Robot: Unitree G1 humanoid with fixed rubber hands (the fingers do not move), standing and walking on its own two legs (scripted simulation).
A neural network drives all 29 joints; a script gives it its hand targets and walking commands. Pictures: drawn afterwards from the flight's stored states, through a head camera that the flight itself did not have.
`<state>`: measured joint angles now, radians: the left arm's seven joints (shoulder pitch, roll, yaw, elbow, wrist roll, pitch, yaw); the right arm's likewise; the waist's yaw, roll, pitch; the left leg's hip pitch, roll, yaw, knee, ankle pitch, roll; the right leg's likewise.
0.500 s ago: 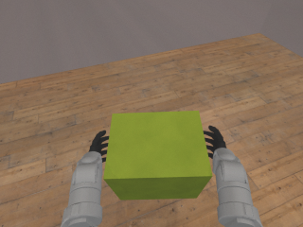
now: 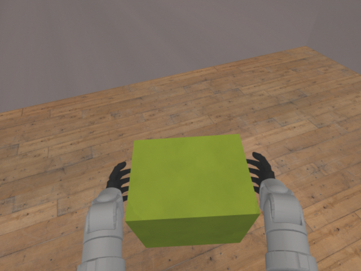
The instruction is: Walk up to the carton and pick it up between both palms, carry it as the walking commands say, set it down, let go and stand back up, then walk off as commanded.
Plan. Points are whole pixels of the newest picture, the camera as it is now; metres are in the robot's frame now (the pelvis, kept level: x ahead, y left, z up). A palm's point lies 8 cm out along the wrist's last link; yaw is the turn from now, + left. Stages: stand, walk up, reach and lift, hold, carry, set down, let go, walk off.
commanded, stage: reach and lift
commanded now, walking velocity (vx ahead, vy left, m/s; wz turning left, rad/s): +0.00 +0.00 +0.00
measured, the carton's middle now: (189, 194) +0.31 -0.01 -0.03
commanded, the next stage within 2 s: hold in 1.04 s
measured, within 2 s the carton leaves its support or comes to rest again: neither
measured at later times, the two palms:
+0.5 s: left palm (111, 203) +0.26 +0.17 +0.03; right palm (263, 186) +0.28 -0.17 +0.04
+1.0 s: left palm (109, 203) +0.26 +0.17 +0.03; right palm (263, 187) +0.27 -0.17 +0.04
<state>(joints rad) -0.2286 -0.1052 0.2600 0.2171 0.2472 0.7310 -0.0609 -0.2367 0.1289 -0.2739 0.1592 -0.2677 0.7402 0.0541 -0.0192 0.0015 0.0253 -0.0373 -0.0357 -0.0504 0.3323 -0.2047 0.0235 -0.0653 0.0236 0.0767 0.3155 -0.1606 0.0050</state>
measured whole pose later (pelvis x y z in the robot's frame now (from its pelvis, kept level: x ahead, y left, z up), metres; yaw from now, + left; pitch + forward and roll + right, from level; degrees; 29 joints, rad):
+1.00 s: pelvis +0.00 -0.01 +0.00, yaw +1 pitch -6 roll +0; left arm -0.17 -0.09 0.25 0.14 0.23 0.76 -0.07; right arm -0.19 0.14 -0.22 0.12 -0.25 0.74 0.03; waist 0.01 0.00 0.02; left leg -0.04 -0.02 -0.07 0.34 -0.20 0.01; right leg -0.06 0.04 0.06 0.32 -0.16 -0.01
